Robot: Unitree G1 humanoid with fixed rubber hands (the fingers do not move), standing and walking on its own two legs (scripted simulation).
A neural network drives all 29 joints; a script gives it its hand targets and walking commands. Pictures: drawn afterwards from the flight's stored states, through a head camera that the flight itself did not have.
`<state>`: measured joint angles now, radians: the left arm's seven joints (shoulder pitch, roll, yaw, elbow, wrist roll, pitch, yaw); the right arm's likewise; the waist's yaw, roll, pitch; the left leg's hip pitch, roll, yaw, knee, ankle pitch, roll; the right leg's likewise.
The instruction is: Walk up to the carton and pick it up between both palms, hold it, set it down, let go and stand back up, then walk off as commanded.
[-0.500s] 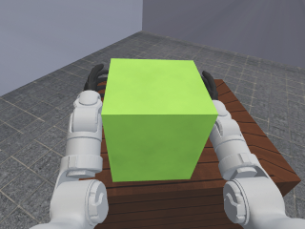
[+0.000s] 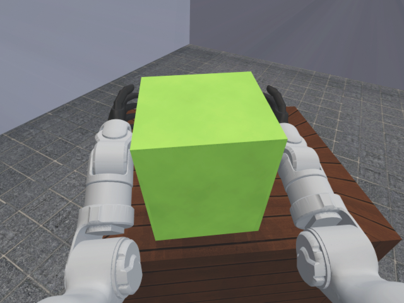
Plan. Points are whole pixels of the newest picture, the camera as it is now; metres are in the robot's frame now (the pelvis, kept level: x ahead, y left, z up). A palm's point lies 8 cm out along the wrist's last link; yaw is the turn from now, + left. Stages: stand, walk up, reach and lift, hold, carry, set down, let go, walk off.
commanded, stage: reach and lift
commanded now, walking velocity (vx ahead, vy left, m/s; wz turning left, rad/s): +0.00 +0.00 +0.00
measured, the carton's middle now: (202, 157) +0.35 -0.02 +0.16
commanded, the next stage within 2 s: hold in 0.40 s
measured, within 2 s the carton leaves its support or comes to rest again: neither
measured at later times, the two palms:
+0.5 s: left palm (116, 120) +0.39 +0.14 +0.22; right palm (276, 118) +0.37 -0.16 +0.23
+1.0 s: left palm (112, 116) +0.38 +0.14 +0.24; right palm (278, 109) +0.37 -0.16 +0.25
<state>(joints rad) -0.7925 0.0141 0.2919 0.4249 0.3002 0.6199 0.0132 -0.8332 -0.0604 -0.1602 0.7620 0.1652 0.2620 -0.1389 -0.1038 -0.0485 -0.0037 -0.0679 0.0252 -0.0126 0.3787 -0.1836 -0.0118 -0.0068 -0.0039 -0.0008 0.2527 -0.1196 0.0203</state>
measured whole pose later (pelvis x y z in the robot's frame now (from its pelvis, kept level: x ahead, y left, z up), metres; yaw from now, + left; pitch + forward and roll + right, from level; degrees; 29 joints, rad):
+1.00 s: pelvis +0.00 +0.00 +0.00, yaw +0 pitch -7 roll -1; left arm -0.81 0.03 0.29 0.39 0.27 0.72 0.03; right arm -0.91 -0.09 -0.13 0.76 0.23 0.39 -0.17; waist -0.10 -0.04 -0.06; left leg -0.07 0.03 -0.01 0.38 -0.18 -0.01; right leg -0.01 0.00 0.00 0.25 -0.12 0.02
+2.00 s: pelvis +0.00 +0.00 +0.00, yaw +0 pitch -7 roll -1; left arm -0.81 0.04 0.29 0.39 0.27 0.74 0.02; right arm -0.94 -0.10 -0.12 0.76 0.26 0.43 -0.18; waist -0.10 -0.03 -0.07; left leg -0.07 0.03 -0.01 0.38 -0.19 -0.01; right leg -0.01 0.00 0.00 0.26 -0.12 0.02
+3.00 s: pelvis +0.00 +0.00 +0.00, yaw +0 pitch -7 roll -1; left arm -0.81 0.04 0.29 0.38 0.27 0.74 0.01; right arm -0.94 -0.10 -0.12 0.76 0.27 0.43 -0.18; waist -0.10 -0.03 -0.07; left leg -0.07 0.03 -0.01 0.38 -0.19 -0.01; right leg -0.01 0.00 0.00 0.26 -0.13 0.02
